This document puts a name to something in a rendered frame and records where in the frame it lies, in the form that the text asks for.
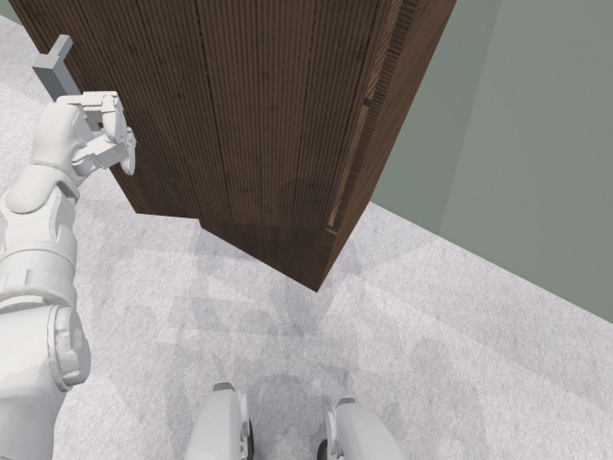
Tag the robot right thigh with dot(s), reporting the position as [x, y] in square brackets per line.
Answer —
[356, 433]

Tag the cupboard door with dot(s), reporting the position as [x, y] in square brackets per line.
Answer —
[242, 110]

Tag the robot left thigh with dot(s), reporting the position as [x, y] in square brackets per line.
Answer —
[221, 424]

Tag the robot left forearm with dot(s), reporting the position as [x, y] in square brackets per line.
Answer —
[39, 251]

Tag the robot left upper arm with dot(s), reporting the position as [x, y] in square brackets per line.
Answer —
[43, 354]

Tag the robot thigh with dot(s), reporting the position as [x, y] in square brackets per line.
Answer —
[356, 433]
[221, 424]

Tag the robot left hand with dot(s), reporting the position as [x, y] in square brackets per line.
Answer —
[63, 140]

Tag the handle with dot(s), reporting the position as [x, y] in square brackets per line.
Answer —
[54, 75]

